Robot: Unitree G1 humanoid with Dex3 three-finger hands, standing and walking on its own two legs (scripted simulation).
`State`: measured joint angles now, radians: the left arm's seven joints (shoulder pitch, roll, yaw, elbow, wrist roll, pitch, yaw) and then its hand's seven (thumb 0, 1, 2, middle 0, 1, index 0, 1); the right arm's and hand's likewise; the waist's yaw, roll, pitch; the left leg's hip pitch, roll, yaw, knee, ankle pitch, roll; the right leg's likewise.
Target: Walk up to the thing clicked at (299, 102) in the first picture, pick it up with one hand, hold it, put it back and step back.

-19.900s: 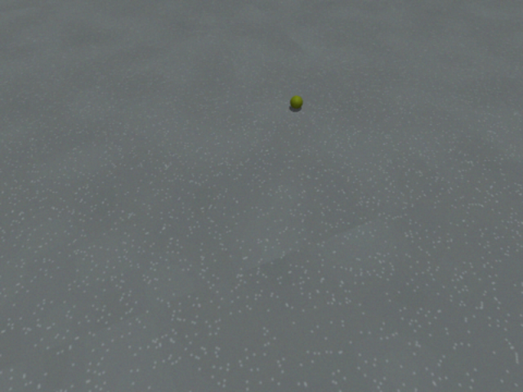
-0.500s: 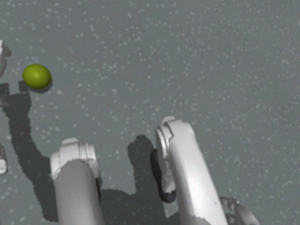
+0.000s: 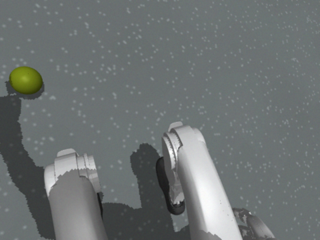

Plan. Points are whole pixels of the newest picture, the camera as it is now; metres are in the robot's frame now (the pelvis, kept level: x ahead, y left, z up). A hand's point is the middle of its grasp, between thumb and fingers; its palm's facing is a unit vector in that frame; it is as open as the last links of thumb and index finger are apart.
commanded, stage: rise first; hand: left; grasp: from above
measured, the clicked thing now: (26, 80) +0.54 +0.27 -0.30
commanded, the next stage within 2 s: approach in 1.28 s
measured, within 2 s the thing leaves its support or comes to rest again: neither
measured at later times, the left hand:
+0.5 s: hand out of the picture +0.49 +0.31 -0.19, palm faces -0.44 -0.07 -0.89, open 14.2 cm
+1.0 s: hand out of the picture +0.50 +0.31 -0.18, palm faces -0.43 -0.06 -0.90, open 14.1 cm
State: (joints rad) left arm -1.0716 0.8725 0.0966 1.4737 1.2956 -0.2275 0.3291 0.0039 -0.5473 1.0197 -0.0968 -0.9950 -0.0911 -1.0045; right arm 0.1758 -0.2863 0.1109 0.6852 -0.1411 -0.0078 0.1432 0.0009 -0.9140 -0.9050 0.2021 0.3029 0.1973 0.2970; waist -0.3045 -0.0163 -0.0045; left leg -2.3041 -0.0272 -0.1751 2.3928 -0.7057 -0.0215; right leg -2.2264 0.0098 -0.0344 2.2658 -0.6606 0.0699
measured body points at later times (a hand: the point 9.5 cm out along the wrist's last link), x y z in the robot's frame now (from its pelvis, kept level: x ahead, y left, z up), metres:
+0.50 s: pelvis +0.00 +0.00 -0.01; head +0.26 +0.09 +0.34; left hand +0.51 +0.31 -0.14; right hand +0.02 -0.27 -0.09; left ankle +0.07 +0.13 -0.31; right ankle +0.11 -0.14 -0.31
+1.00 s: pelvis +0.00 +0.00 -0.01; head +0.26 +0.09 +0.35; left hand +0.52 +0.31 -0.13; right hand +0.03 -0.27 -0.09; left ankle +0.07 +0.13 -0.31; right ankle +0.11 -0.14 -0.31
